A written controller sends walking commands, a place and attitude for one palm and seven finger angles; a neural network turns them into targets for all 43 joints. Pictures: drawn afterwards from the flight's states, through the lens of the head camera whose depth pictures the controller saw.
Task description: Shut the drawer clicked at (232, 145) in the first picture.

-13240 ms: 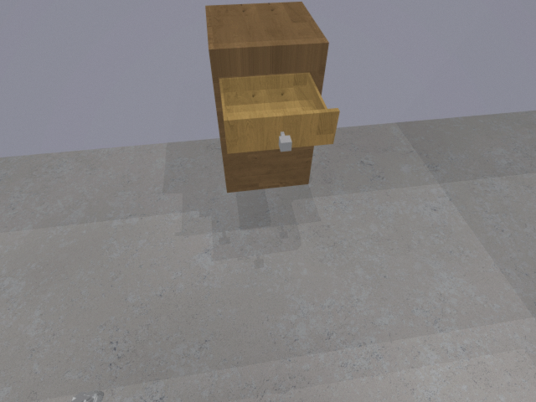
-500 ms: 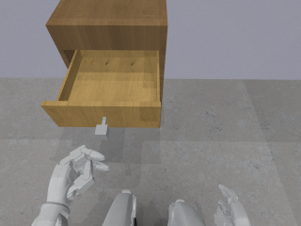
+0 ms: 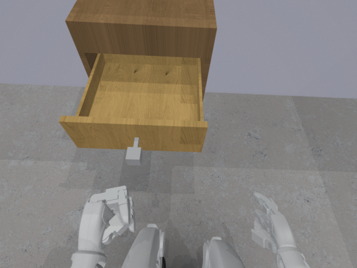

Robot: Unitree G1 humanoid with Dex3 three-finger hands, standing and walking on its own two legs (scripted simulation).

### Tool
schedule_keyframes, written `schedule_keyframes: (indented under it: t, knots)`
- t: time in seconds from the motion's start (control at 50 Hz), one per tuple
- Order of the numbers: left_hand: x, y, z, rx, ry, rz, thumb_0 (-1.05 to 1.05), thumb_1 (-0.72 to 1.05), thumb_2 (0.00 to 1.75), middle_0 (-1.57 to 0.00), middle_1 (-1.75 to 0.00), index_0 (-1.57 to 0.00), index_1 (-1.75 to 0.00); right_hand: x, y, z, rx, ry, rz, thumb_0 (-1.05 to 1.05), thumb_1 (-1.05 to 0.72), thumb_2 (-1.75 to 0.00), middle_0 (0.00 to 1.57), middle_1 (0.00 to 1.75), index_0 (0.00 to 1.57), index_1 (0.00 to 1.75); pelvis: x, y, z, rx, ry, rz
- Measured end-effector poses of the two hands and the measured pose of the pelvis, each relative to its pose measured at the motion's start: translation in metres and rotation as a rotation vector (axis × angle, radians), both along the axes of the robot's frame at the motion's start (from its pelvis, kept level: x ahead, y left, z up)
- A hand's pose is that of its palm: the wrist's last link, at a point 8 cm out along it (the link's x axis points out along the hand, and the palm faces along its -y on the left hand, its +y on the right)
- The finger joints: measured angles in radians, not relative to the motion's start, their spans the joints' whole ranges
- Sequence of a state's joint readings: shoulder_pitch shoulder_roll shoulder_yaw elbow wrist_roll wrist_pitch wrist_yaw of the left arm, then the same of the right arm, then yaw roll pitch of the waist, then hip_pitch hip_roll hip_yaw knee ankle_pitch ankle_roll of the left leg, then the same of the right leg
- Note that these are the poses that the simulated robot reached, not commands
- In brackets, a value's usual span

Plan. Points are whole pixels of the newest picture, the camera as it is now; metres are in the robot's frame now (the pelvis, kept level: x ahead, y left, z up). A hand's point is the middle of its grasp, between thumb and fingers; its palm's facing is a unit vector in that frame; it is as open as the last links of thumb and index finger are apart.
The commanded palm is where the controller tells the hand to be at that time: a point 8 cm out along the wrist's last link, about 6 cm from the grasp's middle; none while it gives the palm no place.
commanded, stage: raise the hand and make a fist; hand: left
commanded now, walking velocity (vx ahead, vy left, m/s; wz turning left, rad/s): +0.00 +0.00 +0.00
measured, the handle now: (135, 150) +0.42 +0.15 -0.07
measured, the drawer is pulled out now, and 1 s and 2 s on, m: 0.28 0.28 0.28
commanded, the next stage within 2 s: bring the fist close to the handle in 0.60 s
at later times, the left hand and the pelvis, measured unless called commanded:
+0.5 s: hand (136, 215) +0.22 +0.10 +0.04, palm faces +0.03 -1.00 +0.02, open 3.2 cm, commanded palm +0.19 +0.15 +0.03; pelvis +0.01 -0.01 +0.00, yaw +0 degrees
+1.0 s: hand (144, 206) +0.25 +0.09 +0.00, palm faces +0.02 -1.00 -0.01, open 3.2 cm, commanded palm +0.22 +0.15 +0.00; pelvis +0.01 -0.03 -0.02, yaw +0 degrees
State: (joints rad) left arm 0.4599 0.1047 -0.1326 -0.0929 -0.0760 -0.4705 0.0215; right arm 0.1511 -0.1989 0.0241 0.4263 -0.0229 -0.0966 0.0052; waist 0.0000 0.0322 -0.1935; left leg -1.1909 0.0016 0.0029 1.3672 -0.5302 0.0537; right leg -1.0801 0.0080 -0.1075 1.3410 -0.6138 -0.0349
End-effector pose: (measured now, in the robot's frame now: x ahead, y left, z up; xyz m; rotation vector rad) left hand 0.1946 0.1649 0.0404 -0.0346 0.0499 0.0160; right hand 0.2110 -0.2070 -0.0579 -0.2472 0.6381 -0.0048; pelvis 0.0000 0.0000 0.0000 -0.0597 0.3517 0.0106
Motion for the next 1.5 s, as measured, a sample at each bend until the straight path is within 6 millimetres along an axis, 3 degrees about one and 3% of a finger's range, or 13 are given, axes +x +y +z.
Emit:
schedule_keyframes:
  t: [0.16,0.5,0.76,0.96,1.22,1.5]
  knots:
    - [0.003,0.002,-0.004,0.006,0.023,0.011,0.01,0.90,0.90,-1.38,-1.58,-1.38,-1.58,0.003,0.016,-0.007,0.027,0.046,0.033,0.01,-0.90,-0.90,0.20,0.30,0.20,0.30,0.005,0.001,-0.001,-0.004,0.009,0.003]
    - [0.005,-0.010,-0.004,0.012,0.035,0.009,0.01,0.90,0.90,-1.40,-1.60,-1.39,-1.60,-0.015,-0.024,-0.016,-0.021,0.123,-0.054,0.01,-0.90,-0.90,0.20,0.30,0.20,0.30,0.014,-0.008,-0.002,0.009,0.025,-0.006]
    - [0.005,-0.019,-0.004,0.035,0.031,0.023,0.01,0.90,0.90,-1.40,-1.60,-1.39,-1.60,-0.006,-0.031,-0.019,0.014,0.096,-0.049,0.01,-0.90,-0.90,0.20,0.30,0.20,0.30,0.015,-0.022,-0.003,0.023,0.024,-0.008]
    - [0.025,-0.019,-0.033,0.047,0.014,0.001,0.01,0.90,0.90,-1.40,-1.60,-1.40,-1.60,-0.005,-0.042,-0.039,-0.008,0.105,-0.038,0.01,-0.90,-0.90,0.20,0.30,0.20,0.30,0.012,-0.030,-0.020,0.023,0.057,-0.009]
    - [0.046,-0.010,-0.059,0.047,0.029,-0.009,0.01,0.90,0.90,-1.40,-1.60,-1.39,-1.60,-0.027,-0.052,-0.064,-0.029,0.197,-0.070,0.01,-0.90,-0.90,0.20,0.30,0.20,0.30,0.008,-0.029,-0.032,0.021,0.094,-0.016]
    - [0.074,-0.007,-0.087,0.038,0.011,-0.018,0.01,0.90,0.90,-1.40,-1.60,-1.39,-1.60,-0.036,-0.043,-0.090,-0.031,0.259,-0.069,0.01,-0.90,-0.90,0.20,0.30,0.20,0.30,0.002,-0.018,-0.051,0.012,0.137,-0.025]
